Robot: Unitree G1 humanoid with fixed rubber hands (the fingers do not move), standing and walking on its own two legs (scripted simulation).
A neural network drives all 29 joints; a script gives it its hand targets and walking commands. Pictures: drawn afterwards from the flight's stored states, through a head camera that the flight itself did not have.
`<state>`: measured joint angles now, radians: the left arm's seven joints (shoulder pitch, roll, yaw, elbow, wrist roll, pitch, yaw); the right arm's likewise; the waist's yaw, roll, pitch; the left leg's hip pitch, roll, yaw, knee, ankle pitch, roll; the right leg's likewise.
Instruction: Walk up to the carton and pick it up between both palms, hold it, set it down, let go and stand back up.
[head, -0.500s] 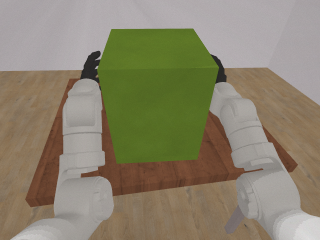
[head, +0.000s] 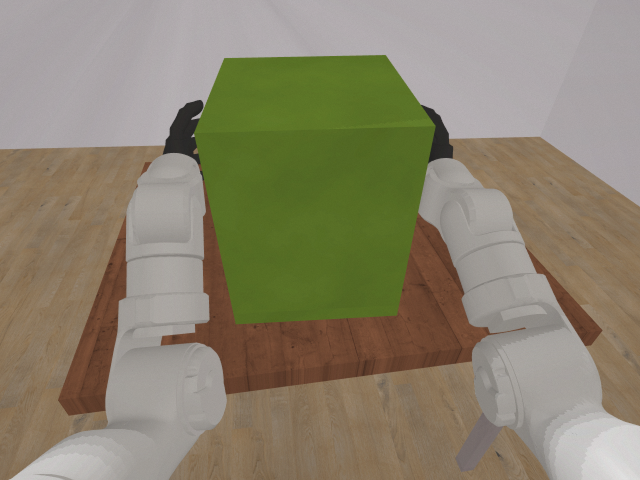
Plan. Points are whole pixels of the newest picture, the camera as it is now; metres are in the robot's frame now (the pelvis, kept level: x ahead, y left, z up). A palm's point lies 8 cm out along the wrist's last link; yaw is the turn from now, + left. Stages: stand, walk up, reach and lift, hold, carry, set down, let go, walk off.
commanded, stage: hold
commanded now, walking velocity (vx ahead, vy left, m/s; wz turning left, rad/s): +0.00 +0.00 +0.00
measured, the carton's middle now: (311, 188) +0.38 +0.01 +0.23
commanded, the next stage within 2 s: none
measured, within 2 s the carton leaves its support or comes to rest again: neither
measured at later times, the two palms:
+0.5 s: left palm (182, 164) +0.37 +0.15 +0.26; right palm (433, 167) +0.37 -0.14 +0.26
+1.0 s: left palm (182, 165) +0.37 +0.15 +0.26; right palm (433, 167) +0.37 -0.14 +0.26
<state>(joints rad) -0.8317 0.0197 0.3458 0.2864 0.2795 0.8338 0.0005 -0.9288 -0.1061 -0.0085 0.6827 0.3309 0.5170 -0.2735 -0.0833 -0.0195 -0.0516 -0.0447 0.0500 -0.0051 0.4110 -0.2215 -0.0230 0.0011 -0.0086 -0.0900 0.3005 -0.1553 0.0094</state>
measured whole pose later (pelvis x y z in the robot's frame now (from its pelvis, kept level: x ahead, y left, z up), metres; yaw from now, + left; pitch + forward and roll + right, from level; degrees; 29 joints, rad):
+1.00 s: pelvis +0.00 +0.00 +0.00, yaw +0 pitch -8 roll -2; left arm -0.84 0.03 0.34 0.31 0.26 0.83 0.02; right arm -0.94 -0.12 0.00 0.70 0.34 0.52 -0.28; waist -0.08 -0.02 -0.07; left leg -0.06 0.05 -0.01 0.42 -0.22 -0.02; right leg -0.01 -0.01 -0.09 0.30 -0.15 0.01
